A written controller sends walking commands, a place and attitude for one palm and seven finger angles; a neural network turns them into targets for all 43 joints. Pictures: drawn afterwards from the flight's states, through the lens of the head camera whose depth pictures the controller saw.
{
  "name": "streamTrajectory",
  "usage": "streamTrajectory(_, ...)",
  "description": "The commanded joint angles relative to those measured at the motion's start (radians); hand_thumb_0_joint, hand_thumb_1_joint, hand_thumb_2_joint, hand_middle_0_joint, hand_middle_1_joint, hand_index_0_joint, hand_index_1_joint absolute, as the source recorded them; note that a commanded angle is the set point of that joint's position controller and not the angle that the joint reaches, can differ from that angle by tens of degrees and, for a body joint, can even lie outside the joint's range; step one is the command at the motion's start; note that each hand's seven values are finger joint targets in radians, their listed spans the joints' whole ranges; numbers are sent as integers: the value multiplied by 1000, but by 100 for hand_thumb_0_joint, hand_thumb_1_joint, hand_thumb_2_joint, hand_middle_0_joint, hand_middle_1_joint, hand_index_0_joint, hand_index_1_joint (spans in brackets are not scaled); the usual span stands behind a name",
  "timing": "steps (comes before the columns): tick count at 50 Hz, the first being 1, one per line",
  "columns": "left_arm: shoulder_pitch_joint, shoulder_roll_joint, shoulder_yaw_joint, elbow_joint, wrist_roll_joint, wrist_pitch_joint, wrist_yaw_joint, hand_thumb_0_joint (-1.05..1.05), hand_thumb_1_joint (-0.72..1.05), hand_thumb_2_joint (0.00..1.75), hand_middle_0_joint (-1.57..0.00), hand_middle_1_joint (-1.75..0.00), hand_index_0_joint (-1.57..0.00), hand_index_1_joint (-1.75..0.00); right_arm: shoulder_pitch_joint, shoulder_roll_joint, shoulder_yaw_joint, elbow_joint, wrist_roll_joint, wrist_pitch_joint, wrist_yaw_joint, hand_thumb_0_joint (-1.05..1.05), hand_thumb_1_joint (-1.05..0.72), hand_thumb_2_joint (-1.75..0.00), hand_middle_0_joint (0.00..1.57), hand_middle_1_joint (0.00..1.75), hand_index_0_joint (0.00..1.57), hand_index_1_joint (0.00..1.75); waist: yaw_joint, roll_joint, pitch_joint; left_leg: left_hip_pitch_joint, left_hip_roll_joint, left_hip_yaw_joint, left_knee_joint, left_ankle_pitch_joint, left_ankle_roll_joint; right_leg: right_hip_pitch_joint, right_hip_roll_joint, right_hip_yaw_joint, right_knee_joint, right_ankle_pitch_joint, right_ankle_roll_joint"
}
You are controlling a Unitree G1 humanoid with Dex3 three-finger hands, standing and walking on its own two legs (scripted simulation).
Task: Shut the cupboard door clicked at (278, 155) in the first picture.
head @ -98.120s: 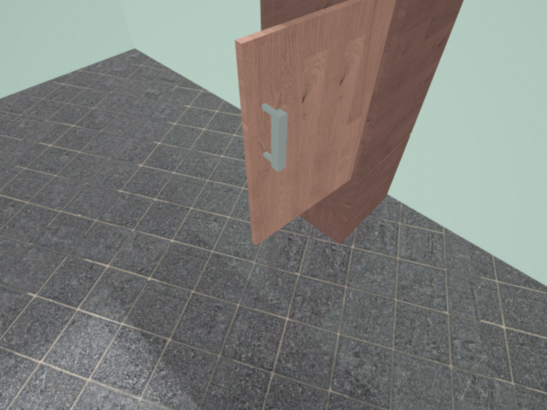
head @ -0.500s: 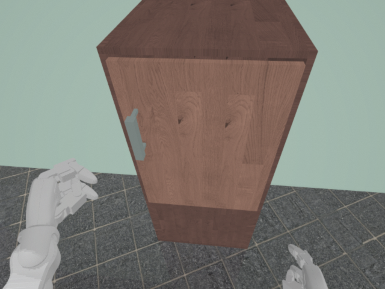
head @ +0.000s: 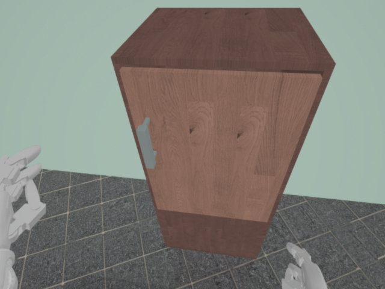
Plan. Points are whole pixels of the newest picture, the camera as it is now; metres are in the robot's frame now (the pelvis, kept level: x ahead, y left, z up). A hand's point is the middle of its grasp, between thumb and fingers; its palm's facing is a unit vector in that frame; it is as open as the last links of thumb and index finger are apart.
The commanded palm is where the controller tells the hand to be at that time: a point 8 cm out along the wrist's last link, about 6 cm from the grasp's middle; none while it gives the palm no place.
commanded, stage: draw the hand back to the body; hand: left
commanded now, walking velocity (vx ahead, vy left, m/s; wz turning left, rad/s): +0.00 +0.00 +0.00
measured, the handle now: (148, 143) +0.46 +0.19 +0.05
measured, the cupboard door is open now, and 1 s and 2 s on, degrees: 0 0 0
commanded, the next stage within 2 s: step back with the hand held close in 0.32 s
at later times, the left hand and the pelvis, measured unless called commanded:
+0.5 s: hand (50, 202) +0.19 +0.26 +0.16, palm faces +0.45 -0.79 -0.42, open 7.4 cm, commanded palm +0.14 +0.29 +0.17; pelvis +0.00 -0.01 +0.00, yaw +0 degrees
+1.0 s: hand (10, 239) +0.13 +0.29 +0.15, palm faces +0.44 -0.77 -0.47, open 7.4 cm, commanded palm +0.07 +0.32 +0.17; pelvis -0.07 +0.02 -0.02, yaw -1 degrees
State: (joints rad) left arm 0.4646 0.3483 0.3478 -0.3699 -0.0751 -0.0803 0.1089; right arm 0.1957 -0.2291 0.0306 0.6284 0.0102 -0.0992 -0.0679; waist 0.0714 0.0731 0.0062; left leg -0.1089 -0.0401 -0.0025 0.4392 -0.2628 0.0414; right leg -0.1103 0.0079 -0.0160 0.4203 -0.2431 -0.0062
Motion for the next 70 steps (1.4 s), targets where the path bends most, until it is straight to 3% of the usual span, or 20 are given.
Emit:
streamTrajectory(1, -107, 154, 80, -191, 7, -48, 15, 0, 90, 90, -20, -30, -20, -30, -119, -102, -44, -157, 3, -52, -10, 0, -90, -90, 20, 30, 20, 30, -19, -2, -45, -27, 58, -15, -76, 235, -27, 6, -12, -5, -53, 167, -12)
streamTrajectory(3, -122, 157, 80, -185, 8, -45, 17, 0, 90, 90, -20, -30, -20, -30, -118, -105, -48, -158, 3, -47, -12, 0, -90, -90, 20, 30, 20, 30, -22, -43, -48, -27, 56, -14, -76, 217, -23, 2, -11, -8, -55, 153, -8)
streamTrajectory(9, -115, 202, 116, -231, 11, -45, 23, 0, 90, 90, -20, -30, -20, -30, -125, -102, -48, -158, 0, -46, -18, 0, -90, -90, 20, 30, 20, 30, -4, 0, -125, 1, 52, -11, -59, 308, -21, 55, -16, -2, -42, 235, -12)
streamTrajectory(22, -68, 178, 113, -188, 3, -41, 14, 0, 90, 90, -20, -30, -20, -30, -128, -92, -48, -161, 2, -32, -11, 0, -90, -90, 20, 30, 20, 30, -8, -25, -63, -20, 55, 0, -67, 289, -23, 30, -14, -4, -56, 225, -7)
streamTrajectory(23, -173, 298, 217, -239, 4, -82, 21, 0, 90, 90, -20, -30, -20, -30, -114, -135, -65, -193, 12, -9, -9, 0, -90, -90, 20, 30, 20, 30, -49, -32, -46, -104, 78, -39, -19, 188, 3, -22, -70, 100, -91, 244, -17)
streamTrajectory(24, -152, 309, 234, -193, 8, -96, 23, 0, 90, 90, -20, -30, -20, -30, -111, -121, -62, -178, 8, 0, -14, 0, -90, -90, 20, 30, 20, 30, -48, -61, -36, -106, 69, -47, 9, 140, 1, -47, -109, 129, -109, 249, -33)
streamTrajectory(25, -68, 223, 155, -160, 9, -95, 16, 0, 90, 90, -20, -30, -20, -30, -113, -116, -65, -173, 5, 8, -14, 0, -90, -90, 20, 30, 20, 30, -59, -103, -49, -96, 67, -48, 38, 144, 0, -67, -134, 143, -108, 260, -41)
streamTrajectory(29, 15, 218, 145, -192, 12, -112, 26, 0, 90, 90, -20, -30, -20, -30, -104, -121, -76, -179, 6, 35, -11, 0, -90, -90, 20, 30, 20, 30, -62, -80, -139, -94, 75, -39, 78, 199, -8, -70, -170, 150, -66, 326, -52)
streamTrajectory(36, 36, 285, 207, -308, 11, -117, 51, 0, 90, 90, -20, -30, -20, -30, -108, -132, -82, -230, 11, 70, -36, 0, -90, -90, 20, 30, 20, 30, -58, -10, -211, -150, 141, -94, 1, 447, -5, 4, -70, 69, 104, 395, -4)
streamTrajectory(40, 52, 273, 212, -286, 13, -120, 55, 0, 90, 90, -20, -30, -20, -30, -96, -135, -85, -234, 9, 76, -39, 0, -90, -90, 20, 30, 20, 30, -60, -11, -179, -266, 156, -114, -32, 308, 9, 31, -57, 75, 127, 320, 3)
streamTrajectory(49, 0, 253, 211, -255, 59, -152, 65, 0, 90, 90, -20, -30, -20, -30, -76, -164, -91, -240, 6, 44, -34, 0, -90, -90, 20, 30, 20, 30, -74, 4, -43, -687, 176, -177, -121, -433, 73, 99, -36, 123, 167, -4, 8)
streamTrajectory(53, -71, 239, 198, -328, 82, -180, 71, 0, 90, 90, -20, -30, -20, -30, -63, -159, -86, -243, 1, 18, -33, 0, -90, -90, 20, 30, 20, 30, -80, 62, -44, -788, 212, -221, -161, -547, 93, 146, -1, 94, 278, -29, 14)
streamTrajectory(54, -86, 274, 231, -347, 84, -186, 75, 0, 90, 90, -20, -30, -20, -30, -66, -160, -86, -240, -3, 11, -36, 0, -90, -90, 20, 30, 20, 30, -75, 77, -57, -794, 224, -240, -178, -542, 96, 162, 12, 85, 310, 3, 17)
streamTrajectory(58, -36, 263, 250, -362, 86, -208, 73, 0, 90, 90, -20, -30, -20, -30, -59, -146, -88, -238, -3, -15, -28, 0, -90, -90, 20, 30, 20, 30, -75, 103, -84, -809, 215, -189, -104, -555, 94, 173, 15, 131, 339, 46, 4)
streamTrajectory(61, -21, 259, 257, -359, 78, -215, 73, 0, 90, 90, -20, -30, -20, -30, -37, -137, -91, -232, -1, -19, -18, 0, -90, -90, 20, 30, 20, 30, -82, -13, -59, -722, 150, -107, 40, -539, 51, -5, -47, 234, 202, -109, -35)
streamTrajectory(64, -59, 269, 240, -324, 61, -209, 84, 0, 90, 90, -20, -30, -20, -30, -20, -120, -95, -183, -17, -17, -3, 0, -90, -90, 20, 30, 20, 30, -91, -191, -24, -414, 71, -37, 317, -329, -21, -407, -217, 452, -95, -325, -116)
streamTrajectory(65, -84, 239, 190, -311, 58, -206, 87, 0, 90, 90, -20, -30, -20, -30, -9, -99, -83, -167, -15, -9, 4, 0, -90, -90, 20, 30, 20, 30, -102, -259, -33, -315, 63, -36, 386, -261, -31, -483, -263, 433, -140, -349, -126)
streamTrajectory(67, -94, 260, 194, -287, 56, -201, 95, 0, 90, 90, -20, -30, -20, -30, -6, -96, -82, -159, -12, 0, 7, 0, -90, -90, 20, 30, 20, 30, -111, -290, -65, -223, 61, -23, 374, -207, -26, -522, -249, 348, -150, -345, -99)
streamTrajectory(68, -104, 264, 189, -298, 55, -200, 95, 0, 90, 90, -20, -30, -20, -30, -7, -100, -85, -156, -4, 5, 5, 0, -90, -90, 20, 30, 20, 30, -116, -269, -72, -186, 65, -30, 338, -206, -19, -554, -222, 295, -126, -354, -78)
streamTrajectory(70, -66, 265, 200, -324, 49, -207, 93, 0, 90, 90, -20, -30, -20, -30, -11, -118, -85, -168, -2, 6, -8, 0, -90, -90, 20, 30, 20, 30, -115, -98, -70, -236, 145, -136, 106, -309, 23, -532, -112, 172, 55, -340, -29)
